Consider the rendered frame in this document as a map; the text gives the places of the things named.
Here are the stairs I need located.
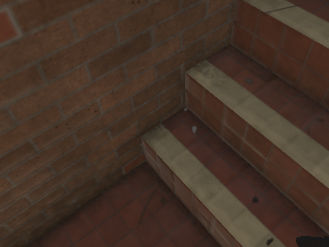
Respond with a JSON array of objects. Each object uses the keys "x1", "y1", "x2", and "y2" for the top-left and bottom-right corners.
[{"x1": 141, "y1": 0, "x2": 329, "y2": 247}]

